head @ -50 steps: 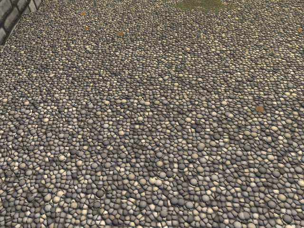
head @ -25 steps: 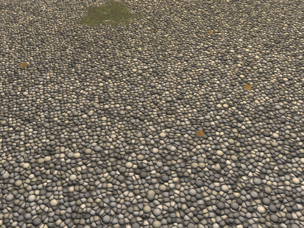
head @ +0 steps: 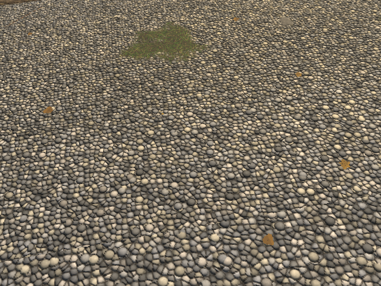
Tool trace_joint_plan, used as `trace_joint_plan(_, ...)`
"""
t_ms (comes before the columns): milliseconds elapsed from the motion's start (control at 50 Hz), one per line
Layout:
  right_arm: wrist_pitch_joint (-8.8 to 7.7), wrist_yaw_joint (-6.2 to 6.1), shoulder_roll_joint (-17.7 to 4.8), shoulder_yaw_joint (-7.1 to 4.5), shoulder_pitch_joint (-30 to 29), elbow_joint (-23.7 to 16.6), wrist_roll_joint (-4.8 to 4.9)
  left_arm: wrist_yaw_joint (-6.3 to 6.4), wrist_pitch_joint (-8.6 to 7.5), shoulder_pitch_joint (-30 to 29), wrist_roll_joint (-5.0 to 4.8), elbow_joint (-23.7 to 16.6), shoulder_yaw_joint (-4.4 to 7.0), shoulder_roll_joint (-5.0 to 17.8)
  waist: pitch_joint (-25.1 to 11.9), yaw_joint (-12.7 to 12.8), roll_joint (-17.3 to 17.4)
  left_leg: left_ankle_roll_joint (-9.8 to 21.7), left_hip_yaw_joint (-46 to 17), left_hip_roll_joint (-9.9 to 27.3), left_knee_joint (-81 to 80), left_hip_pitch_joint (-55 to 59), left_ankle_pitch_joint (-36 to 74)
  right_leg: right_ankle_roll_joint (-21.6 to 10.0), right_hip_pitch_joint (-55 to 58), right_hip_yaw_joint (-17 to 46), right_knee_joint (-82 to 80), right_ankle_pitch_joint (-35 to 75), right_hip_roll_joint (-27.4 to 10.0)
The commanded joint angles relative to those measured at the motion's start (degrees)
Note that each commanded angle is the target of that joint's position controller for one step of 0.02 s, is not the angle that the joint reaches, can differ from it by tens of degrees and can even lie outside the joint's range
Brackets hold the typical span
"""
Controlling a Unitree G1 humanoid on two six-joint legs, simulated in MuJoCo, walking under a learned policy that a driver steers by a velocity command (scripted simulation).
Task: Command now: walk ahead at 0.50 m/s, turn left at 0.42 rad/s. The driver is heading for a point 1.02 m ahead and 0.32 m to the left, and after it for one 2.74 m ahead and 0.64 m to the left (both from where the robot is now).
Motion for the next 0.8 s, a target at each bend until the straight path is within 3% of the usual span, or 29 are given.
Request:
trace_joint_plan(20,0.11,1.39,-1.9,0.1,-1.1,-3.4,0.2,0.28,-1.58,-2.1,1.4,-3.7,1.29,6.5,-2.3,-1.1,-6.1,-1.7,-2.5,3.9,-4.5,-8.2,7.4,-11.7,6.5,9.4,-14.5,11.0,-16.8)
trace_joint_plan(60,0.42,1.92,-0.7,0.65,-3.8,-3.8,0.31,-0.13,-1.91,0.0,2.06,-2.4,1.31,7.0,-1.8,-0.7,-5.4,-2.1,-0.9,4.0,-11.3,-8.5,13.3,-11.6,7.0,3.9,-14.4,17.8,-15.9)
trace_joint_plan(100,0.97,2.29,-0.2,0.94,-6.5,-4.4,0.56,-0.74,-1.8,2.2,1.94,-0.8,1.34,7.6,-0.7,0.2,-5.4,-2.0,1.2,3.2,-18.2,-6.0,17.9,-11.1,6.3,-0.4,-14.1,21.2,-15.1)
trace_joint_plan(180,2.09,1.77,-1.4,0.25,-10.5,-5.7,0.7,-1.74,-1.77,5.7,1.72,2.5,1.59,8.9,1.7,0.6,-6.4,-0.3,2.5,1.4,-24.5,-5.4,19.5,-9.6,11.6,-3.2,-12.1,24.2,-16.8)
trace_joint_plan(240,2.1,1.25,-2.1,-0.44,-14.0,-7.0,0.71,-1.42,-1.15,7.8,1.28,4.4,2.26,10.4,2.8,1.4,-6.6,1.4,4.3,-0.7,-29.3,-5.1,13.4,-8.3,19.1,-4.6,-10.0,27.0,-17.8)
trace_joint_plan(280,1.76,0.81,-3.7,-1.34,-14.2,-7.9,1.27,-0.98,-0.9,8.4,1.29,5.3,3.04,12.4,2.4,0.2,-8.0,3.0,6.3,-3.9,-30.8,-0.3,7.7,-7.5,21.7,-6.3,-5.7,40.5,-18.4)
trace_joint_plan(320,0.74,-0.27,-7.2,-3.09,-8.4,-6.9,2.58,-0.95,-0.88,7.4,1.58,5.3,3.81,14.8,-1.3,-3.9,-7.6,5.9,9.8,-9.4,-34.3,13.7,9.5,-5.0,18.7,-10.1,6.1,54.4,-16.0)
trace_joint_plan(340,0.39,-1.74,-10.4,-4.73,0.8,-4.4,2.29,-1.48,-1.28,10.5,3.73,5.6,2.65,12.0,-9.1,-5.2,-5.0,10.2,6.0,-9.0,-26.8,33.9,17.3,-1.5,6.7,-10.4,20.0,49.3,-13.9)
trace_joint_plan(360,0.97,-3.31,-12.4,-5.68,15.1,-1.3,2.47,-2.61,-2.04,14.0,4.88,2.9,-0.06,6.2,-24.2,-8.5,3.3,21.6,-15.9,2.7,-27.8,65.2,15.5,4.7,-16.5,-6.9,38.2,22.8,-8.0)
trace_joint_plan(380,1.57,-3.34,-11.5,-4.88,23.8,2.2,1.28,-5.03,-1.89,6.7,2.06,2.6,0.16,7.5,-25.6,-13.4,0.9,24.0,-36.3,12.0,-40.9,70.8,13.6,5.5,-27.5,1.6,52.0,-20.0,1.7)
trace_joint_plan(400,0.07,-3.22,-12.7,-6.23,23.9,4.5,0.84,-5.17,-1.8,-5.7,-0.71,-0.9,0.25,6.4,-10.3,-15.8,-1.4,17.4,-31.9,10.8,-44.7,63.0,7.9,3.1,-39.4,10.2,56.4,-19.0,0.1)
trace_joint_plan(420,-0.82,-2.94,-11.8,-6.1,17.6,3.8,2.26,-3.98,-2.13,-9.9,-0.13,-2.3,0.6,8.4,-2.6,-13.4,0.6,15.8,-27.2,9.7,-45.6,50.2,5.8,2.8,-40.4,12.4,56.8,-16.5,-3.4)
trace_joint_plan(440,-1.3,-2.41,-7.1,-4.08,12.6,3.4,2.88,-2.48,-1.95,-7.8,1.66,-2.9,0.88,9.7,-4.6,-8.6,1.0,16.2,-24.5,8.5,-46.2,40.7,7.9,2.0,-33.8,13.5,53.1,-14.2,-4.8)
trace_joint_plan(460,-1.67,-1.83,-4.0,-2.8,7.9,2.6,2.97,-1.48,-1.54,-6.3,2.04,-2.8,0.33,7.8,-3.0,-4.5,0.8,15.9,-21.1,7.4,-47.9,30.2,9.9,1.4,-27.3,12.9,50.3,-12.3,-6.2)
trace_joint_plan(480,-1.58,-1.41,-2.5,-1.73,3.1,0.9,2.58,-0.74,-0.75,-4.6,1.98,-2.8,-0.38,5.7,-2.7,-0.7,0.2,15.4,-19.9,6.5,-50.7,20.5,8.4,1.3,-20.5,12.7,47.5,-12.0,-7.0)
trace_joint_plan(500,-1.68,-1.22,-2.2,-1.34,-0.4,-0.7,2.32,-0.35,0.0,-3.7,1.66,-3.1,-0.5,5.5,-2.0,1.0,-0.3,15.3,-19.4,5.6,-52.9,15.4,5.6,1.8,-18.3,11.9,45.1,-12.7,-6.4)
trace_joint_plan(540,-2.21,-0.78,-6.1,-2.06,-4.8,-3.3,1.68,-0.09,0.98,-3.3,0.36,-3.2,-0.67,6.5,-1.2,2.0,-1.6,13.2,-15.1,2.8,-54.8,6.9,1.9,3.6,-12.6,8.8,35.1,-9.6,-5.6)
trace_joint_plan(560,-2.28,-0.28,-7.6,-2.5,-4.5,-3.3,1.2,-0.22,1.29,-4.7,0.01,-3.7,-1.25,5.3,-0.3,1.6,-1.8,12.0,-12.9,0.8,-54.7,2.9,2.4,4.3,-8.2,7.0,29.2,-6.6,-4.8)
trace_joint_plan(580,-2.15,0.25,-8.9,-3.07,-1.8,-2.6,0.99,-0.52,1.62,-7.6,-0.18,-4.6,-1.96,4.0,0.4,0.0,-1.2,11.6,-12.6,0.1,-54.4,2.2,3.1,4.8,-6.4,6.1,24.5,-3.2,-3.9)
trace_joint_plan(620,-1.34,1.13,-10.1,-3.72,4.2,-2.5,0.57,-1.28,1.3,-12.3,-0.48,-6.3,-2.28,4.2,-0.1,-3.5,0.3,11.4,-14.5,0.3,-51.1,6.2,2.6,5.4,-6.1,6.0,18.0,5.2,-1.7)
trace_joint_plan(640,-0.83,1.6,-10.4,-3.84,4.8,-2.8,-0.01,-1.47,0.68,-13.1,-0.52,-6.5,-2.18,4.9,-0.6,-3.7,0.7,11.4,-15.8,1.1,-48.8,7.0,3.1,5.3,-4.9,5.9,17.6,7.9,-1.1)
trace_joint_plan(660,-0.53,1.81,-10.1,-3.87,4.7,-3.4,0.06,-1.26,-0.13,-13.5,-0.78,-6.5,-1.75,6.5,-0.8,-3.1,0.0,11.0,-17.4,1.6,-46.4,8.6,3.4,4.9,-4.0,6.0,15.4,7.9,-0.6)
trace_joint_plan(680,-0.43,1.56,-9.6,-3.47,3.5,-4.9,-0.79,-0.86,-1.1,-10.0,0.01,-5.7,-1.17,7.6,-2.0,-1.3,-0.2,9.9,-17.2,0.5,-42.8,5.6,5.2,4.5,2.5,3.9,20.6,9.4,0.9)
trace_joint_plan(700,-0.71,1.34,-8.9,-3.21,1.0,-6.3,-0.74,-0.28,-1.93,-3.8,-0.26,-4.0,-0.05,9.8,-2.2,2.5,-1.4,8.2,-18.0,-0.9,-37.3,2.7,7.8,3.3,9.1,4.1,19.3,6.7,1.2)
trace_joint_plan(720,-1.35,1.46,-7.0,-2.58,-2.0,-7.9,-0.97,0.3,-2.66,6.9,-0.58,-1.5,1.34,13.0,-4.2,7.9,-4.3,5.2,-17.6,-4.2,-26.8,-1.8,9.9,0.4,19.1,6.0,16.8,6.6,-0.5)
trace_joint_plan(740,-2.1,1.8,1.5,-0.5,3.3,-8.4,0.48,1.16,-3.23,17.0,-0.74,-0.1,2.69,18.5,-14.7,8.0,-16.2,-0.3,-9.4,-12.6,-5.9,-5.2,-9.5,-13.8,32.1,27.8,8.3,22.7,-17.8)
trace_joint_plan(760,-2.99,1.37,2.7,-0.28,13.3,-7.0,0.48,-0.38,-2.51,15.4,-0.48,-2.1,1.48,17.8,-20.4,2.9,-18.6,-2.8,-9.0,-12.2,10.7,-14.4,-26.2,-26.7,35.8,48.5,4.1,33.3,-28.8)
trace_joint_plan(780,-2.46,0.61,-3.6,-2.02,10.2,-6.0,0.55,-1.18,-2.24,10.1,-0.08,-1.6,2.25,15.9,-7.7,2.4,-11.7,-3.4,-8.8,-8.2,19.6,-23.9,-21.1,-24.0,25.7,50.8,0.2,14.2,-28.7)
trace_joint_plan(800,-1.31,-1.0,-5.7,-2.07,6.4,-5.2,-0.07,-1.36,-2.03,2.5,-1.67,-3.0,0.67,10.0,-4.5,1.0,-7.6,-2.8,-7.1,-2.9,21.1,-21.8,-13.5,-18.6,14.9,40.5,-1.5,-3.3,-25.0)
